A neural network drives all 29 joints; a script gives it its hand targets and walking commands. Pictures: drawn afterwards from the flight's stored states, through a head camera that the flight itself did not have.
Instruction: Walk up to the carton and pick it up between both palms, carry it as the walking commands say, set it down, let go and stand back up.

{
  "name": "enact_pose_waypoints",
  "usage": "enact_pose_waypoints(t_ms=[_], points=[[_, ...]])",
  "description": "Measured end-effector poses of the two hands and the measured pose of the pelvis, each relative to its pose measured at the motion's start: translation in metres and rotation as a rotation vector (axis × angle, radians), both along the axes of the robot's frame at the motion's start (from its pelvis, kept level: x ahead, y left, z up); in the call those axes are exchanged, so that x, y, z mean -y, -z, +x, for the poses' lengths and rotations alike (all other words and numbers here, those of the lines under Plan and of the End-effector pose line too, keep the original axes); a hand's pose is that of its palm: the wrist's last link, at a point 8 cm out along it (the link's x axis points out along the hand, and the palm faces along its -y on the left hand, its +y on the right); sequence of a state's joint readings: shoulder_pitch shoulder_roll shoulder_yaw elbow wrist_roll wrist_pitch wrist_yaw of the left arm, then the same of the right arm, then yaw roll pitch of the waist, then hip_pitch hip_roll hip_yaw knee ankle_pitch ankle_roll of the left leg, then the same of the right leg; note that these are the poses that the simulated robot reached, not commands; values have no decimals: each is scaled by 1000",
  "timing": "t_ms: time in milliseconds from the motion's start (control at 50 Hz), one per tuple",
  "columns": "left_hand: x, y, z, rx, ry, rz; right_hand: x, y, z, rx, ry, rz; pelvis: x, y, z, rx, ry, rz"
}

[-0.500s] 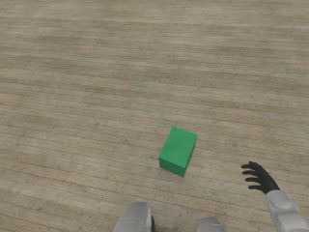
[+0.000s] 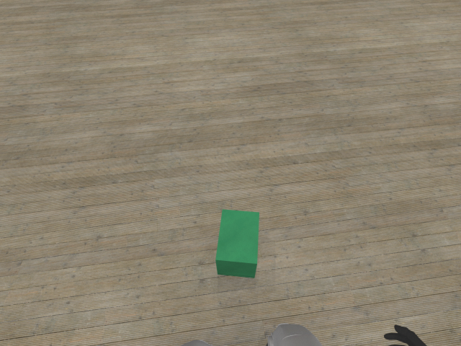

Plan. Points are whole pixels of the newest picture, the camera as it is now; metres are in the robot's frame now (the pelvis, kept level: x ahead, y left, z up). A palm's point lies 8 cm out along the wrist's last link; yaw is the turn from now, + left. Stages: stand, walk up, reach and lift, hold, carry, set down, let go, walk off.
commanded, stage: walk up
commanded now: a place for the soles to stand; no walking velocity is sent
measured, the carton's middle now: (238, 243) +0.56 -0.06 -0.67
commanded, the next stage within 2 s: none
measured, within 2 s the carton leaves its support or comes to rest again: neither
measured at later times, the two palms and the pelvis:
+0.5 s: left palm out of the picture +0.12 +0.36 -0.13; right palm out of the picture +0.04 -0.28 -0.07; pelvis +0.02 +0.06 -0.01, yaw -5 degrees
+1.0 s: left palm out of the picture +0.13 +0.35 -0.11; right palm out of the picture +0.08 -0.29 -0.09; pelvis +0.02 +0.05 -0.01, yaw -7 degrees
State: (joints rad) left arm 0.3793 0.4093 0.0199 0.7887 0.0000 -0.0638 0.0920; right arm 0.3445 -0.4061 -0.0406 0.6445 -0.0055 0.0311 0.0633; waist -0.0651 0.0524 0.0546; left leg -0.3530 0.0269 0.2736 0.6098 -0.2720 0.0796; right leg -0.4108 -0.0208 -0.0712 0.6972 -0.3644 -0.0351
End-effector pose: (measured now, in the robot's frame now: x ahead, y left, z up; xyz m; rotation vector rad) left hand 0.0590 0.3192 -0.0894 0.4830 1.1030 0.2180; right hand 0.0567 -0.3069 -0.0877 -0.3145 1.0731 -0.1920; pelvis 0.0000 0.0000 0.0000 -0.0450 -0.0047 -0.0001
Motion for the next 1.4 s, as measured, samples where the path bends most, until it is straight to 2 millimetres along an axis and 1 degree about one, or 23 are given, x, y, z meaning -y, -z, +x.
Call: enact_pose_waypoints(t_ms=[40,80,120,140,180,220,260,280,320,380,440,480,540,620,680,760,820,860,920,1000,1140,1280,1400], points=[[-14,7,-7,4,-23,33,-1,8,8,6,-18,-13,-2,11,-2,15,11,24],[-26,8,-13,2,-32,57,-7,11,17,16,-22,-20,-12,14,-5,42,13,7],[-38,5,-10,12,-28,64,-18,10,23,37,-18,-17,-24,14,-5,45,18,5],[-44,5,-7,19,-23,58,-23,9,23,42,-14,-18,-30,13,-4,42,20,10],[-55,8,2,30,-12,36,-34,11,16,35,1,-25,-44,15,0,37,25,16],[-68,18,12,37,4,28,-43,20,1,18,24,-44,-57,25,2,29,38,3],[-70,23,23,32,28,8,-47,18,-16,-17,68,-63,-64,23,4,48,57,5],[-70,24,28,33,38,-6,-47,13,-23,-31,86,-78,-66,21,6,50,63,5],[-66,26,38,30,55,-39,-45,1,-29,-42,109,-109,-67,15,12,46,76,8],[-59,30,50,17,74,-80,-40,-14,-29,-45,122,-150,-67,9,17,41,86,13],[-50,33,60,13,86,-106,-34,-21,-26,-56,125,-170,-63,7,20,29,89,18],[-46,35,63,9,90,-109,-31,-20,-21,-53,123,-169,-60,8,21,29,91,23],[-41,41,64,9,95,-101,-25,-9,-8,-29,116,-162,-54,16,22,39,93,27],[-47,36,65,5,107,-82,-28,-5,12,21,110,-145,-58,17,20,50,103,15],[-49,31,70,16,104,-77,-30,-5,17,33,113,-139,-59,15,23,45,103,16],[-41,28,78,32,110,-83,-21,-7,22,42,120,-140,-53,13,27,32,108,26],[-36,27,79,44,122,-83,-16,-7,30,66,118,-139,-48,14,25,35,113,30],[-37,26,77,45,126,-76,-17,-6,33,80,116,-133,-49,15,21,39,115,29],[-38,24,75,41,126,-71,-17,-6,30,85,121,-129,-50,14,17,47,119,35],[-34,22,73,37,125,-72,-13,-2,21,62,135,-123,-46,13,16,48,121,40],[-28,19,70,24,128,-65,-7,3,24,57,135,-110,-39,13,14,50,124,48],[-23,18,77,18,134,-66,-1,6,17,13,156,-107,-35,11,19,44,130,56],[-19,15,82,13,137,-56,3,9,25,8,155,-97,-30,11,23,38,131,61]])
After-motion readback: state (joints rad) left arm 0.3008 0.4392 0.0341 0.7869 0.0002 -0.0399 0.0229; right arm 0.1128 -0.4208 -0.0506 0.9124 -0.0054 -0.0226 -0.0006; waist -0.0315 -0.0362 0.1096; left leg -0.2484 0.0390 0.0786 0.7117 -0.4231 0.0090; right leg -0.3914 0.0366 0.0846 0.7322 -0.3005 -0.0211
